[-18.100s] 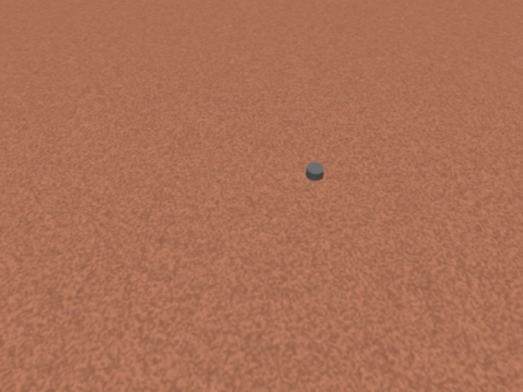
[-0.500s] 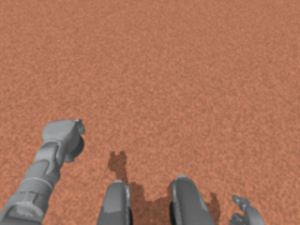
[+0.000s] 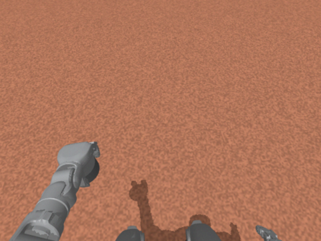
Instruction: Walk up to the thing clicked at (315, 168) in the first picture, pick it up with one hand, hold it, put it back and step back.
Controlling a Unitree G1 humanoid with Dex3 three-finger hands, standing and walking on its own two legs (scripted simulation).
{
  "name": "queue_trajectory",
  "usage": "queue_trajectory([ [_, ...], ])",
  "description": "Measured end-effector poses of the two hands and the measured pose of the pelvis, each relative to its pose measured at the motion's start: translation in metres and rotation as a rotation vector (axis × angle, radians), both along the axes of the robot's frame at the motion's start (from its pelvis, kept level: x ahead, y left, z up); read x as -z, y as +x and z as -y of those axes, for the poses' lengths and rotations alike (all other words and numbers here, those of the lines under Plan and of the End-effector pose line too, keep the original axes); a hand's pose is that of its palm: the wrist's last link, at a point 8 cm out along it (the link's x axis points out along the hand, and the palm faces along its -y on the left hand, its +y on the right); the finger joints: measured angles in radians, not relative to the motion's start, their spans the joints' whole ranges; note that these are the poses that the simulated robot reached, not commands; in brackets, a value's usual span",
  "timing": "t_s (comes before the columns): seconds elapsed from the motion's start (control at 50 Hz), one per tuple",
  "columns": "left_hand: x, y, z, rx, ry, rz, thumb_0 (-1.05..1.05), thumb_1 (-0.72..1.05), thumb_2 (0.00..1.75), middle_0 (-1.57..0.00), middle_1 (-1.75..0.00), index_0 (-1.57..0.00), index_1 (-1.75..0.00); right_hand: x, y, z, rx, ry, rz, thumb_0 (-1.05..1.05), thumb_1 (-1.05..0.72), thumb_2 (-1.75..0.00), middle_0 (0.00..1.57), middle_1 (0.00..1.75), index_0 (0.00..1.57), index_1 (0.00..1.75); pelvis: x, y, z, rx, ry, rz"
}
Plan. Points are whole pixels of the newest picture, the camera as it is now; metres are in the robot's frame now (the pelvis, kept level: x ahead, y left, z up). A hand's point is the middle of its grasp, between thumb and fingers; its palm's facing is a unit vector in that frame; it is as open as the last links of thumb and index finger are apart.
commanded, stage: lift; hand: left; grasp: from above
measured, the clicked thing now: (82, 167) +0.34 +0.24 -0.10
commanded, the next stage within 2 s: hold in 0.08 s
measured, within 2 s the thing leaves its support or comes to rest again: neither
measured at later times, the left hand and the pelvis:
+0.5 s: hand (74, 158) +0.34 +0.23 -0.03, palm faces -0.45 -0.06 -0.89, open 10.2 cm; pelvis +0.03 +0.00 +0.03, yaw +0 degrees
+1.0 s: hand (70, 160) +0.32 +0.23 +0.00, palm faces -0.45 -0.05 -0.89, open 10.3 cm; pelvis +0.02 +0.01 +0.04, yaw -1 degrees
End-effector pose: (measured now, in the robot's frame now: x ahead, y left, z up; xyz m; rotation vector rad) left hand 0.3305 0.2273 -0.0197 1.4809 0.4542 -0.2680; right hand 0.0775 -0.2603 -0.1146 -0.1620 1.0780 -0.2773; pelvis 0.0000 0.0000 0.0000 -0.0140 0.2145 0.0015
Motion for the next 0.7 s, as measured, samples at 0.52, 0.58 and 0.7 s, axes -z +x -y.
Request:
queue_trajectory([
  [0.52,-0.053,0.011,-0.005,0.038,0.005,-0.01,0.02,-0.07,0.63,-0.47,-0.74,-0.62,-0.77,-0.04,0.041,-0.001,-0.002,0.014,0.063,0.01,-0.91,-0.9,0.2,0.3,0.2,0.3,-0.035,0.026,-0.005,0.01,0.005,0.087],
  [0.58,-0.056,0.01,-0.004,0.049,0.004,-0.017,0.02,-0.08,0.63,-0.47,-0.74,-0.62,-0.77,-0.042,0.044,-0.004,-0.004,0.019,0.071,0.01,-0.91,-0.9,0.2,0.3,0.2,0.3,-0.037,0.027,-0.006,0.013,0.006,0.095],
  [0.7,-0.063,0.006,-0.003,0.063,0.0,-0.006,0.02,-0.08,0.64,-0.47,-0.75,-0.62,-0.78,-0.044,0.046,-0.008,-0.013,0.026,0.078,0.01,-0.91,-0.9,0.2,0.3,0.2,0.29,-0.039,0.025,-0.008,0.015,0.007,0.111],
])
